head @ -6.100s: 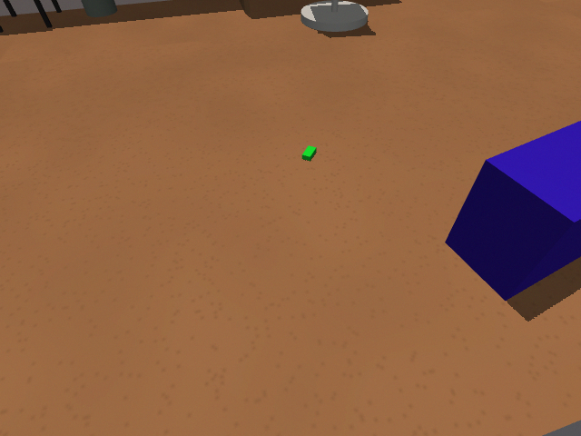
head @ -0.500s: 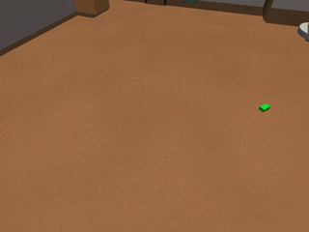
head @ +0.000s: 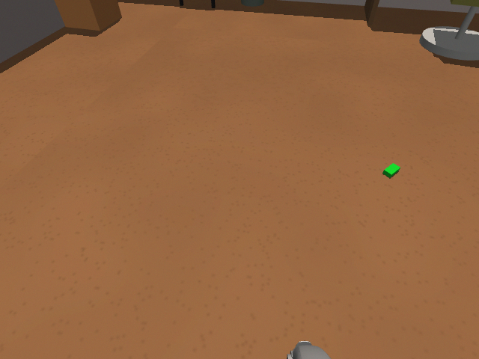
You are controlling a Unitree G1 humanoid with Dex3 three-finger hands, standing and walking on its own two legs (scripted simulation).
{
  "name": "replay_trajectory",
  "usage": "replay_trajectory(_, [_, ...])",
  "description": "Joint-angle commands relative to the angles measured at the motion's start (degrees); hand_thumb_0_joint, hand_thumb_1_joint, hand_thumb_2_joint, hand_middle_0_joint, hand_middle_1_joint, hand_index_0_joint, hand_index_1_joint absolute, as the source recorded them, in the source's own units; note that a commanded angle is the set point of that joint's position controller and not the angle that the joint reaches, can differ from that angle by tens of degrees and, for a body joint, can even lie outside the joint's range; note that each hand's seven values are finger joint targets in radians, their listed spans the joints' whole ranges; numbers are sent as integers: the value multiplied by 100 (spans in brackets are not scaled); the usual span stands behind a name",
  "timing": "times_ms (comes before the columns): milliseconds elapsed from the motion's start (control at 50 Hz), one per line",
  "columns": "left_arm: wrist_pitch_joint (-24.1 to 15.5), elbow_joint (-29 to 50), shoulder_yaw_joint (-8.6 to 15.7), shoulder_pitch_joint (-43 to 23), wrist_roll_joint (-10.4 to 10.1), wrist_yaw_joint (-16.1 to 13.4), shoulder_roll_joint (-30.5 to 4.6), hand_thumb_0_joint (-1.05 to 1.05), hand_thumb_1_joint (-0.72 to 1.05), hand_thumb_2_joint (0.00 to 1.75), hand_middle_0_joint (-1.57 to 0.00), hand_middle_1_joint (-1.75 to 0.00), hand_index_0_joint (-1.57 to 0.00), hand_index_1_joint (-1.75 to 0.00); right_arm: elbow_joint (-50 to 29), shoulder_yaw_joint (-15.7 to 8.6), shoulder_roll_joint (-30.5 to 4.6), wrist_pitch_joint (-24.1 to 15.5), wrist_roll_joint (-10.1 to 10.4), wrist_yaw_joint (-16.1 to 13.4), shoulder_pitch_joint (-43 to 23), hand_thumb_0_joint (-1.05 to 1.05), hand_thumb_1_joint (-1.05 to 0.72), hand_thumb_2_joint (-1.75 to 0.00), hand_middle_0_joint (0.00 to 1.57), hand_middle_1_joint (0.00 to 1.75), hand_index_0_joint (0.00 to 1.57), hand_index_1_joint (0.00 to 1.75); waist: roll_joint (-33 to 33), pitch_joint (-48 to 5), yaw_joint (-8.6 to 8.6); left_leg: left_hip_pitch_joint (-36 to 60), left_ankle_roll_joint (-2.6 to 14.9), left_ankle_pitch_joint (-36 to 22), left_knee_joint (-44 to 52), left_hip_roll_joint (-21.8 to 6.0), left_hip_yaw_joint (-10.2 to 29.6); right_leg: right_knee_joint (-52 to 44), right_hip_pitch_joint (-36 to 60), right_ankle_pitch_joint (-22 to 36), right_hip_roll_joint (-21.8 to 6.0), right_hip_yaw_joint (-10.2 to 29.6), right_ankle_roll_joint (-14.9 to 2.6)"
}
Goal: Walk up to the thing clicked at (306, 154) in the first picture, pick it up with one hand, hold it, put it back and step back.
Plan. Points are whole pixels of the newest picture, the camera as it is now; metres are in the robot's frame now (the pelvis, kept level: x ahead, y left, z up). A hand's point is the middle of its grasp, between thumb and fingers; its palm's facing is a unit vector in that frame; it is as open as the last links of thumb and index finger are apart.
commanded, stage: walk up
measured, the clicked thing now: (391, 170) +1.22 -0.90 -0.76
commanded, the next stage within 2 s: none
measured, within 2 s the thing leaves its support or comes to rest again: neither
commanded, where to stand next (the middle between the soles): +1.08 +0.00 m, yaw +2 degrees
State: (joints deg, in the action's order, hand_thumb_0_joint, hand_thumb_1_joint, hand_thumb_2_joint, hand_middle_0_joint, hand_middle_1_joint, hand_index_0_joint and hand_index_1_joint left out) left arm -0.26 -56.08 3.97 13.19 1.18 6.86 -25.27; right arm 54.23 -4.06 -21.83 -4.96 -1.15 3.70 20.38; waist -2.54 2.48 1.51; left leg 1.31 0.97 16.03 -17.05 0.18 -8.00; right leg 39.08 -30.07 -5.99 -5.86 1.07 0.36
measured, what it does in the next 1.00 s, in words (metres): walks ahead: right foot, then left foot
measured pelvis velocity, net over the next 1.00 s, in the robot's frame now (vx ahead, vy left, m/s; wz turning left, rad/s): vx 0.50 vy -0.05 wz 0.02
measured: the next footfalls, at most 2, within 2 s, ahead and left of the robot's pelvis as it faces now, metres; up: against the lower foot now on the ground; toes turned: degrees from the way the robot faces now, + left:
right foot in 0.10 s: +0.22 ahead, -0.15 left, +0.00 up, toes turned -4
left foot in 0.52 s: +0.45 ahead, +0.11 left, +0.00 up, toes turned +8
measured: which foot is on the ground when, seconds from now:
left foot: down 0.00-0.14, up 0.16-0.50, down 0.52-0.96, up 0.98-1.00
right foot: up 0.00-0.08, down 0.10-0.54, up 0.56-0.92, down 0.94-1.00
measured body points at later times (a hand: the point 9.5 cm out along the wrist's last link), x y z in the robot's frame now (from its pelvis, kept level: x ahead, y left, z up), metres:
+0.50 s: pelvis +0.26 -0.02 -0.01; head +0.28 -0.01 +0.43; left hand +0.30 +0.30 -0.13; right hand +0.38 -0.34 -0.11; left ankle +0.40 +0.11 -0.73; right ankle +0.18 -0.15 -0.74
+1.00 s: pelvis +0.50 -0.05 -0.02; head +0.51 -0.07 +0.42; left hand +0.57 +0.28 -0.11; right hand +0.54 -0.38 -0.15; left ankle +0.42 +0.10 -0.71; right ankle +0.58 -0.17 -0.74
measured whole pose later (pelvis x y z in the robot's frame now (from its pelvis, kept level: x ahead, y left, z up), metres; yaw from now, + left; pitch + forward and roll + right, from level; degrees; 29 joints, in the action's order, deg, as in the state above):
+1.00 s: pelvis +0.50 -0.05 -0.02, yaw +1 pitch -3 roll +1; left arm -4.9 -51.4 4.4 14.8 0.8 4.1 -24.7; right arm 51.5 -3.2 -24.6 -2.7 -0.6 2.9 19.3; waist 1.9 3.3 0.5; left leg -12.8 0.9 27.3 -50.3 -4.4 -1.6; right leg 38.1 -22.2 -13.2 -3.3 -4.3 -1.1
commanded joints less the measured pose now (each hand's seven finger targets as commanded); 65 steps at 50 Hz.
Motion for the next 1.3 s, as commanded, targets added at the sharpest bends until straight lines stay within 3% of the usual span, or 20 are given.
replay_trajectory(0, [-329, 825, 188, -1183, -15, -87, -839, 0, 90, 90, -20, -30, -20, -30, -544, -473, -1746, -120, 21, -152, -73, 0, -90, -90, 20, 30, 20, 30, 817, 335, 173, -215, 914, -749, 486, -1521, 816, -706, 154, -103, 54, -407, -190])
replay_trajectory(40, [-361, 726, 226, -951, -23, -144, -856, 0, 90, 90, -20, -30, -20, -30, -603, -465, -1686, -64, -2, -194, 33, 0, -90, -90, 20, 30, 20, 30, 683, 35, 87, -111, 839, -1622, -232, -1491, 772, -802, 759, -554, 289, -568, -284])
replay_trajectory(80, [-429, 446, 373, 138, -15, -258, -1113, 0, 90, 90, -20, -30, -20, -30, -707, -346, -1468, -20, -9, -198, 40, 0, -90, -90, 20, 30, 20, 30, 13, -684, -494, -759, 581, -2458, -2275, -964, 234, -1226, 2739, -599, 541, -762, -473])
replay_trajectory(120, [-480, 357, 644, 1304, -64, -384, -2091, 0, 90, 90, -20, -30, -20, -30, -935, -193, -1118, -41, 166, -211, 174, 0, -90, -90, 20, 30, 20, 30, -1639, -1353, -937, -3631, 122, 1179, -4982, 233, 341, -2193, 4895, -1235, -1859, 3409, -1483])
replay_trajectory(160, [-463, 570, 549, 757, -244, -450, -1739, 0, 90, 90, -20, -30, -20, -30, -722, -258, -1486, -36, 167, -257, -272, 0, -90, -90, 20, 30, 20, 30, -306, -667, -798, -3684, 140, 925, -5586, -258, 1412, -2069, 3812, 82, -1722, 2406, -1638])
replay_trajectory(220, [-512, 778, 365, 83, -204, -499, -1255, 0, 90, 90, -20, -30, -20, -30, -587, -228, -1287, 1, 151, -154, -16, 0, -90, -90, 20, 30, 20, 30, -548, -106, -278, -3200, 128, 270, -4544, -517, 1243, -2282, 2505, 203, -995, 864, -1264])
replay_trajectory(420, [-590, 1096, 362, 77, -58, -372, -1424, 0, 90, 90, -20, -30, -20, -30, -806, -338, -1117, -15, -9, 126, -932, 0, -90, -90, 20, 30, 20, 30, -369, 104, -395, -2230, -47, -1142, -1690, -558, 411, -2371, 1659, -1005, -826, 4, -1157])
replay_trajectory(480, [-555, 1177, 265, -39, -15, -392, -1281, 0, 90, 90, -20, -30, -20, -30, -512, -492, -1482, -69, -54, 48, 43, 0, -90, -90, 20, 30, 20, 30, 467, -411, 244, -435, 193, -592, -1549, -319, 331, -784, 1116, -39, -611, -237, -909])
replay_trajectory(500, [-523, 1155, 152, 181, -47, -426, -993, 0, 90, 90, -20, -30, -20, -30, -339, -594, -1767, -109, -137, -29, 755, 0, -90, -90, 20, 30, 20, 30, 1387, -740, 597, 351, 434, 281, -1060, -604, 847, 993, 593, 37, -139, -647, -737])
replay_trajectory(520, [-498, 1227, 39, 519, -151, -437, -510, 0, 90, 90, -20, -30, -20, -30, -445, -703, -2283, -149, -176, -121, 1027, 0, -90, -90, 20, 30, 20, 30, 2594, -909, 550, 1074, 810, 1106, -243, -2110, 3658, 2641, -821, -2251, 792, -548, -365])
replay_trajectory(540, [-457, 1099, 183, 474, -175, -532, -1191, 0, 90, 90, -20, -30, -20, -30, -623, -719, -2366, -140, 59, -124, 709, 0, -90, -90, 20, 30, 20, 30, 1433, -1011, 504, 697, 1352, 1607, 420, -2593, 4872, 3051, -885, -2486, 725, 237, -438])
replay_trajectory(660, [-387, 645, 170, 791, -123, -378, -1148, 0, 90, 90, -20, -30, -20, -30, -892, -364, -1618, -151, 114, -180, -374, 0, -90, -90, 20, 30, 20, 30, 1040, -99, -132, -1146, 1047, -268, 343, -1675, 1613, 1912, 11, -1305, -25, 246, -124])
replay_trajectory(740, [-354, 821, 179, 254, -35, -235, -1064, 0, 90, 90, -20, -30, -20, -30, -975, -402, -1791, -169, 75, -147, -376, 0, -90, -90, 20, 30, 20, 30, 1084, 101, -10, -1233, 1275, 458, 518, -1714, 1382, 743, 3, -1082, -173, -73, -35])
replay_trajectory(900, [-516, 492, 411, 943, -4, -319, -1177, 0, 90, 90, -20, -30, -20, -30, -1028, -257, -1459, -49, 86, -121, -437, 0, -90, -90, 20, 30, 20, 30, 134, -430, -595, -2265, 632, -139, -1788, -1052, 577, -738, 2800, -671, 429, -645, -261])
replay_trajectory(920, [-583, 466, 537, 1459, 25, -395, -1549, 0, 90, 90, -20, -30, -20, -30, -1076, -132, -1106, -64, 103, -120, -290, 0, -90, -90, 20, 30, 20, 30, -1005, -650, -855, -2945, 364, -92, -3576, -503, 80, -1551, 3429, -1760, -431, 685, -568])
replay_trajectory(940, [-633, 582, 591, 1595, -23, -468, -2067, 0, 90, 90, -20, -30, -20, -30, -1161, -56, -960, -33, 135, -140, -270, 0, -90, -90, 20, 30, 20, 30, -1607, -507, -833, -4120, 91, 1346, -4664, 165, 366, -2655, 3590, -2230, -1840, 3368, -1105])
replay_trajectory(960, [-612, 656, 549, 1318, -101, -467, -2084, 0, 90, 90, -20, -30, -20, -30, -1047, -198, -1469, 39, 65, -221, -565, 0, -90, -90, 20, 30, 20, 30, -871, -180, -788, -4123, 99, 1451, -5108, -219, 976, -2651, 2973, -2339, -2097, 3676, -1520])
replay_trajectory(1060, [-616, 905, 350, 436, -131, -517, -1424, 0, 90, 90, -20, -30, -20, -30, -570, -213, -1391, 85, 124, -88, -114, 0, -90, -90, 20, 30, 20, 30, -666, 100, -254, -3373, 23, 238, -4164, -570, 1123, -2527, 2040, -677, -1053, 936, -1257])
replay_trajectory(1160, [-644, 1067, 390, 484, -72, -499, -1445, 0, 90, 90, -20, -30, -20, -30, -721, -233, -1256, 134, 27, 49, -648, 0, -90, -90, 20, 30, 20, 30, -518, 226, -403, -3362, -110, -238, -2811, -614, 819, -2687, 2018, -1222, -1014, 399, -1324])
replay_trajectory(1280, [-552, 1109, 347, 534, -93, -479, -1481, 0, 90, 90, -20, -30, -20, -30, -827, -245, -1143, 21, 15, 79, -880, 0, -90, -90, 20, 30, 20, 30, -289, -54, -325, -2063, 23, -700, -1460, -347, 324, -1728, 1955, -128, -889, -70, -1088])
